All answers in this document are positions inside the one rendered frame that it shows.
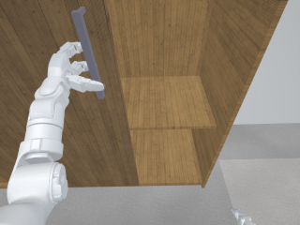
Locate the handle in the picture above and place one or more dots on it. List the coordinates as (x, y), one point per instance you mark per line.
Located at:
(78, 19)

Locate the left robot hand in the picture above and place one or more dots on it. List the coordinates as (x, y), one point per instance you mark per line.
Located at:
(59, 66)

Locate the right robot hand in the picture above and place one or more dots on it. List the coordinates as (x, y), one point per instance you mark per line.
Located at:
(242, 217)

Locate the left robot upper arm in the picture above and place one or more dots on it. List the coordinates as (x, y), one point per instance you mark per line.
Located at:
(34, 190)

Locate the left robot forearm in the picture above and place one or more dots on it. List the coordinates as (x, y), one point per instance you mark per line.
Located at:
(43, 137)

